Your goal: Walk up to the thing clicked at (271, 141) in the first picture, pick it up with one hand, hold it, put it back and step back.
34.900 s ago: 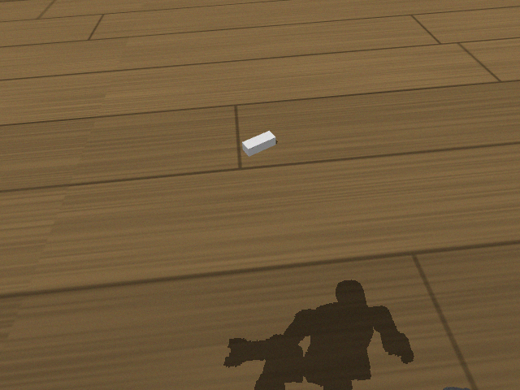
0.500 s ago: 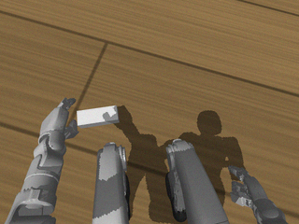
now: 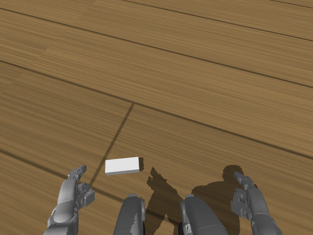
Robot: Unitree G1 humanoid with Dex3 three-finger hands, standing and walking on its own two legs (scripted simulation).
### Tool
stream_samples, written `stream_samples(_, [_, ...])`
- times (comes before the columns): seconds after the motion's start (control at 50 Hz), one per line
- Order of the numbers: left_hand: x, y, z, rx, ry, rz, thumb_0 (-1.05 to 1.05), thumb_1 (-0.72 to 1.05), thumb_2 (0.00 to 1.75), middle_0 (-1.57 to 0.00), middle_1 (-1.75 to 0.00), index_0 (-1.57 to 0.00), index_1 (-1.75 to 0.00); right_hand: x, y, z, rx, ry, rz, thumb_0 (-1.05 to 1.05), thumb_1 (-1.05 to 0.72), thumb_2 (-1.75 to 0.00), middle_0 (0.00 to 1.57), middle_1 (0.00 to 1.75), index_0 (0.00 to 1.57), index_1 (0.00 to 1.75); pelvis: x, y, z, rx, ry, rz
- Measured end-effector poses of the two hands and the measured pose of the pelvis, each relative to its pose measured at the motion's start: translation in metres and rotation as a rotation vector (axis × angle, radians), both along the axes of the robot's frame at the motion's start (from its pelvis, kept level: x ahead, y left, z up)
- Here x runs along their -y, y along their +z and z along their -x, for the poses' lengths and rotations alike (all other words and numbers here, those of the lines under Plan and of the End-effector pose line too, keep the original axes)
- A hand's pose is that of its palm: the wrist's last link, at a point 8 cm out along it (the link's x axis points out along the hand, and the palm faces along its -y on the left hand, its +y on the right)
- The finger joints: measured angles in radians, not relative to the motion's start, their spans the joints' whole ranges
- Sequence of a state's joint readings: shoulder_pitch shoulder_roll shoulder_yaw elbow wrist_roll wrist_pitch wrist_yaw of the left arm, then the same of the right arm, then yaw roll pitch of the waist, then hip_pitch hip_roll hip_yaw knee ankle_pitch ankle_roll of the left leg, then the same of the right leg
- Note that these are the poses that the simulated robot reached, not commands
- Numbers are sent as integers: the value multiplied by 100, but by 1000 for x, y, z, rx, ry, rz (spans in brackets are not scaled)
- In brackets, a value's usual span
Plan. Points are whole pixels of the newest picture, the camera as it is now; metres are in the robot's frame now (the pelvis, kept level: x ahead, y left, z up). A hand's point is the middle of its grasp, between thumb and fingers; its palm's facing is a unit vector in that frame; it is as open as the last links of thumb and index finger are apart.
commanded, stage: home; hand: left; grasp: from above
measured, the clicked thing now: (122, 166) +0.47 +0.19 -0.62
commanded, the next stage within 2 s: none
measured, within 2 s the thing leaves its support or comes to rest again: neither
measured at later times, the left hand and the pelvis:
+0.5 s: hand (79, 202) +0.20 +0.19 +0.02, palm faces +0.09 -0.98 -0.19, open 7.4 cm; pelvis +0.04 +0.00 +0.07, yaw +2 degrees
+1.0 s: hand (79, 211) +0.18 +0.18 +0.02, palm faces +0.07 -0.98 -0.20, open 7.4 cm; pelvis +0.02 +0.00 +0.07, yaw +2 degrees
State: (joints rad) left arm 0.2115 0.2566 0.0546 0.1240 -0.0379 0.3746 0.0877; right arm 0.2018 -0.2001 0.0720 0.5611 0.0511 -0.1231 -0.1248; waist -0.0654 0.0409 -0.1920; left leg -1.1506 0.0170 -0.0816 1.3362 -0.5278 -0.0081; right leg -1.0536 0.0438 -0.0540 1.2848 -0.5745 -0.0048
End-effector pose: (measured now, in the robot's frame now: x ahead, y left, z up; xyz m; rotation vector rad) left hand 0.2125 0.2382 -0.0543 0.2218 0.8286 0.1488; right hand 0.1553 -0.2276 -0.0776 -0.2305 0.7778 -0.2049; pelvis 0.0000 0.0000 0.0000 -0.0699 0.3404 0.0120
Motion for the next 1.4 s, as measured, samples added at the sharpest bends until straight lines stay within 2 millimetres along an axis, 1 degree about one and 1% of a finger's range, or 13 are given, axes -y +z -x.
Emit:
stream_samples(0.12, [2,46,10,-7,37,43,1,90,90,-21,-30,-20,-30,5,39,-2,24,-36,27,1,-91,-90,21,30,21,30,-1,35,-20,58,9,-7])
stream_samples(0.22, [3,81,20,8,37,47,1,91,90,-21,-30,-20,-30,10,66,-10,68,-52,48,1,-91,-90,20,30,21,30,-2,56,-35,102,13,-13])
stream_samples(0.28, [3,95,24,21,35,43,1,91,90,-21,-30,-20,-30,11,77,-18,108,-49,55,1,-91,-90,20,30,21,30,-3,63,-41,124,15,-16])
stream_samples(0.36, [2,104,29,29,36,45,1,91,90,-20,-30,-20,-30,9,88,-31,162,-32,57,1,-91,-90,20,30,21,30,-4,68,-45,146,19,-19])
stream_samples(0.48, [2,103,34,22,38,55,1,91,90,-20,-30,-20,-30,5,97,-46,221,12,57,1,-91,-90,20,30,21,30,-3,69,-43,165,25,-23])
stream_samples(0.58, [4,100,38,15,40,63,1,91,90,-20,-30,-20,-30,2,98,-49,232,39,58,1,-91,-90,20,30,21,30,-1,68,-39,173,27,-24])
stream_samples(0.68, [4,100,41,22,39,60,1,91,90,-20,-30,-20,-30,2,96,-44,222,47,60,1,-91,-90,21,30,21,30,-1,68,-36,181,28,-25])
stream_samples(0.9, [4,102,47,30,28,52,1,91,90,-20,-30,-20,-30,5,90,-23,198,25,56,1,-91,-90,21,30,21,30,-1,67,-28,192,23,-26])
stream_samples(1.02, [5,102,51,27,23,54,1,91,90,-20,-30,-20,-30,7,90,-16,197,19,59,1,-91,-90,20,30,21,30,-1,67,-23,195,20,-25])
stream_samples(1.22, [3,101,55,29,21,52,1,91,90,-20,-30,-20,-30,6,92,-16,218,20,62,1,-91,-90,20,30,21,30,-2,66,-20,196,19,-24])
stream_samples(1.4, [2,101,52,31,17,52,1,91,90,-20,-30,-20,-30,3,92,-21,229,24,60,1,-91,-90,20,30,21,30,-3,65,-22,193,17,-23])
